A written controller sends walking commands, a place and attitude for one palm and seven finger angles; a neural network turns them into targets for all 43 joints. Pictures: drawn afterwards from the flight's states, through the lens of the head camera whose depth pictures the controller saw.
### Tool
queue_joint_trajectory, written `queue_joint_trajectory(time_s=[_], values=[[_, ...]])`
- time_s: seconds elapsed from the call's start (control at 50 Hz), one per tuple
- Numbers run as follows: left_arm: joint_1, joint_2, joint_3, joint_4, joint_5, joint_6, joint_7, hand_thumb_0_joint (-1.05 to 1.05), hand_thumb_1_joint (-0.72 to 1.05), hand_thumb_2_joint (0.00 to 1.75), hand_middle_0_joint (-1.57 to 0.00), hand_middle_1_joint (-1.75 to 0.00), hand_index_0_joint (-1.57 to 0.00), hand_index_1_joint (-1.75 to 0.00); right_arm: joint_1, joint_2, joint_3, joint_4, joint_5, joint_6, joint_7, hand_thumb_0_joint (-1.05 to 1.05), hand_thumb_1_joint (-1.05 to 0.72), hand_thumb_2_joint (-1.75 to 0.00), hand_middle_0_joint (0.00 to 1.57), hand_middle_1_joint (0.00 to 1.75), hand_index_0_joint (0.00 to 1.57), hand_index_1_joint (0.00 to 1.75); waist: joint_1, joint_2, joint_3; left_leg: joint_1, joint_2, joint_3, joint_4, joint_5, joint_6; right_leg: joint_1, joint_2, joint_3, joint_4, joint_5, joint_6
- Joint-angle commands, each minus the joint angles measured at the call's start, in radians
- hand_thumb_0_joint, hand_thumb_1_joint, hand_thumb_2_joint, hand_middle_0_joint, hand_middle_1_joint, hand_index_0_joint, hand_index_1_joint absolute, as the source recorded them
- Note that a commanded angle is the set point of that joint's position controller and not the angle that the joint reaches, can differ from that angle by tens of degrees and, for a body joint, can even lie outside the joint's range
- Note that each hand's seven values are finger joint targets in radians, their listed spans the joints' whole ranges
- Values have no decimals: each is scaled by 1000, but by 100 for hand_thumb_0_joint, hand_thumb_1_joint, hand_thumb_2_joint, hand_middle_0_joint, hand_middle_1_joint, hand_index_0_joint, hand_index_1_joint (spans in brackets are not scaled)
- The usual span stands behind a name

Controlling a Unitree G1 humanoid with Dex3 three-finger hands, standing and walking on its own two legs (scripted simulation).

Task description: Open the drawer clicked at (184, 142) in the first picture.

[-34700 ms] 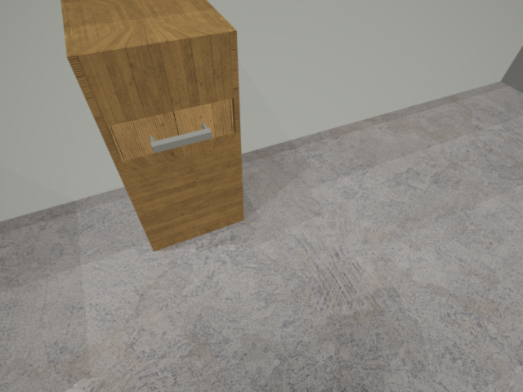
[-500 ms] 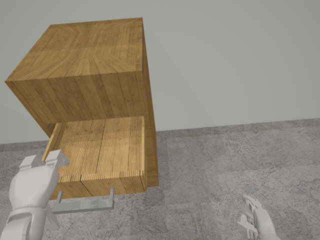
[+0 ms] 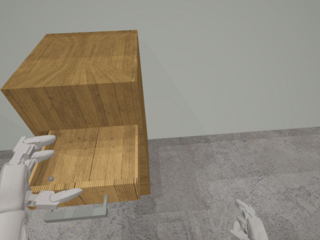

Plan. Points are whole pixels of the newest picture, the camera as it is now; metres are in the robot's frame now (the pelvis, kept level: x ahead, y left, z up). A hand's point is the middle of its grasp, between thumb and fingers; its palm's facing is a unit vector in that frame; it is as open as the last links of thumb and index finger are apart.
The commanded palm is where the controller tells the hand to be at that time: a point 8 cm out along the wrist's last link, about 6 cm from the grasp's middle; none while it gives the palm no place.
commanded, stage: draw the hand back to the body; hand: left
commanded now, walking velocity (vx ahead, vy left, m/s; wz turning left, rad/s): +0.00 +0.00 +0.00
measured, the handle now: (78, 207) +0.24 +0.30 -0.17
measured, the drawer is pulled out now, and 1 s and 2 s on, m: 0.25 0.25 0.25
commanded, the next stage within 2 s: step back with the hand held close in 0.64 s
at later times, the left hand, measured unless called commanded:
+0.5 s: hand (35, 183) +0.17 +0.24 +0.16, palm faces +0.39 -0.83 -0.41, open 8.2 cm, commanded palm +0.11 +0.28 +0.17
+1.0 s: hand (37, 191) +0.16 +0.25 +0.14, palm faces +0.32 -0.83 -0.46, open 7.4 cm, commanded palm +0.09 +0.29 +0.17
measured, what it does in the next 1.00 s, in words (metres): stands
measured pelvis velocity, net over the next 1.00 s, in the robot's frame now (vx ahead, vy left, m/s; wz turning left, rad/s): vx -0.03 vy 0.01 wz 0.02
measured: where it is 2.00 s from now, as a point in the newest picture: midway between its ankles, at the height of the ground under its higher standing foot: outside the picture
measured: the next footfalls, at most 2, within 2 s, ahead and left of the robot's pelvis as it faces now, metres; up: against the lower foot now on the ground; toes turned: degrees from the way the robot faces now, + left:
right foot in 1.82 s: -0.24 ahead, -0.09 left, +0.00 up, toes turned +2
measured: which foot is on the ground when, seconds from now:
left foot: down 0.00-1.00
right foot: down 0.00-1.00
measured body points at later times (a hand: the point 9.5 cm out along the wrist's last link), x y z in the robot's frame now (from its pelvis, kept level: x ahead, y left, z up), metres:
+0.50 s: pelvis -0.02 +0.00 +0.00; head -0.04 -0.02 +0.45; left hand +0.14 +0.28 +0.18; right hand +0.18 -0.21 -0.07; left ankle -0.04 +0.12 -0.74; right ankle -0.02 -0.10 -0.74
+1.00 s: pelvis -0.03 +0.01 +0.00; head +0.00 +0.01 +0.45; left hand +0.14 +0.29 +0.16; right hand +0.16 -0.23 -0.08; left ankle -0.04 +0.12 -0.74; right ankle -0.02 -0.10 -0.74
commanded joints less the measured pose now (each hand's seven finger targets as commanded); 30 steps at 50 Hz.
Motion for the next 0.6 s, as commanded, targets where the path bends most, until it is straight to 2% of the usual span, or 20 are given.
queue_joint_trajectory(time_s=[0.0, 0.06, 0.1, 0.12, 0.22, 0.26, 0.32, 0.34, 0.38, 0.42, 0.44, 0.48, 0.5, 0.58], values=[[-17, 161, 129, -228, -14, -85, 2, 0, 17, 58, -25, -77, -25, -77, -144, -93, -45, -155, 3, -59, 4, 0, -90, -90, 20, 30, 20, 30, 9, 22, -69, -24, 14, 56, -66, 384, 6, 65, -29, -36, -56, 324, 23], [-3, 175, 151, -248, -15, -94, -1, 0, 27, 63, -25, -70, -25, -70, -144, -95, -54, -151, 2, -55, 4, 0, -90, -90, 20, 30, 20, 30, 11, 3, -102, -8, 13, 65, -66, 389, 10, 78, -26, -32, -64, 338, 27], [-10, 171, 148, -263, -18, -99, -4, 0, 34, 66, -24, -66, -24, -66, -147, -95, -54, -151, 4, -53, 3, 0, -90, -90, 20, 30, 20, 30, 7, 12, -96, -5, 12, 65, -72, 367, 10, 74, -27, -29, -73, 321, 27], [-5, 166, 149, -253, -19, -99, -4, 0, 37, 68, -24, -64, -24, -64, -149, -93, -55, -147, 4, -51, 2, 0, -90, -90, 20, 30, 20, 30, 8, -10, -84, -9, 11, 65, -75, 351, 11, 67, -24, -32, -79, 302, 28], [-39, 169, 144, -308, -17, -115, -4, 0, 55, 75, -22, -52, -22, -52, -156, -97, -54, -148, 4, -62, -2, 0, -90, -90, 20, 30, 20, 30, 4, 25, -61, 0, 6, 62, -90, 289, 12, 46, -22, -26, -104, 233, 26], [-34, 173, 151, -316, -18, -118, -2, 0, 62, 78, -22, -48, -22, -48, -159, -94, -54, -147, 4, -64, -3, 0, -90, -90, 20, 30, 20, 30, 6, 1, -59, 2, 6, 60, -92, 281, 14, 44, -20, -26, -109, 226, 27], [-35, 178, 162, -334, -19, -126, -2, 0, 73, 82, -21, -41, -21, -41, -162, -91, -51, -145, 3, -70, -2, 0, -90, -90, 20, 30, 20, 30, 10, 30, -52, -2, 5, 60, -98, 257, 10, 45, -21, -21, -118, 201, 25], [-21, 163, 157, -304, -20, -124, -5, 0, 76, 84, -21, -39, -21, -39, -161, -89, -52, -140, 3, -68, -3, 0, -90, -90, 20, 30, 20, 30, 9, 0, -34, -7, 5, 58, -100, 250, 10, 37, -18, -25, -121, 191, 26], [-21, 152, 149, -274, -21, -118, -11, 0, 83, 87, -21, -34, -21, -34, -163, -91, -54, -136, 5, -64, -1, 0, -90, -90, 20, 30, 20, 30, 7, 9, 1, -16, 5, 59, -106, 234, 8, 24, -16, -18, -137, 169, 22], [-26, 148, 150, -266, -24, -120, -14, 0, 90, 90, -20, -30, -20, -30, -162, -90, -55, -137, 6, -60, -2, 0, -90, -90, 20, 30, 20, 30, 7, -2, 1, -14, 7, 58, -112, 219, 11, 23, -17, -18, -137, 152, 25], [-33, 154, 155, -269, -24, -121, -14, 0, 90, 90, -20, -30, -20, -30, -162, -93, -55, -138, 4, -59, -3, 0, -90, -90, 20, 30, 20, 30, 7, -18, -7, -12, 5, 57, -111, 227, 13, 29, -17, -19, -136, 162, 25], [-39, 155, 152, -272, -23, -118, -17, 0, 90, 90, -20, -30, -20, -30, -164, -94, -55, -139, 4, -57, -2, 0, -90, -90, 20, 30, 20, 30, 9, 1, -14, -3, 5, 58, -112, 233, 11, 32, -14, -14, -142, 166, 23], [-51, 151, 143, -293, -22, -121, -18, 0, 90, 90, -20, -30, -20, -30, -164, -94, -53, -145, 4, -59, -2, 0, -90, -90, 20, 30, 20, 30, 7, 33, -27, -1, 5, 56, -116, 227, 9, 39, -19, -16, -135, 159, 23], [-57, 170, 151, -336, -17, -125, -12, 0, 90, 90, -20, -30, -20, -30, -165, -96, -52, -147, 0, -69, -3, 0, -90, -90, 20, 30, 20, 30, 10, 27, -58, 9, 1, 53, -112, 250, 8, 60, -15, -16, -132, 185, 21]])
